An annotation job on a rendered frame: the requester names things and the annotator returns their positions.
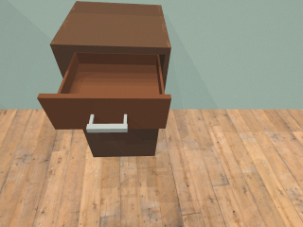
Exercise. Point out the handle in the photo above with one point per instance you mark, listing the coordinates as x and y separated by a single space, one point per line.
121 127

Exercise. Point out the cabinet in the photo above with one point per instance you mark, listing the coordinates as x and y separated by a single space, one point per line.
117 28

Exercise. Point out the drawer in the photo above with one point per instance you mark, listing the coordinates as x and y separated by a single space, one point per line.
109 85

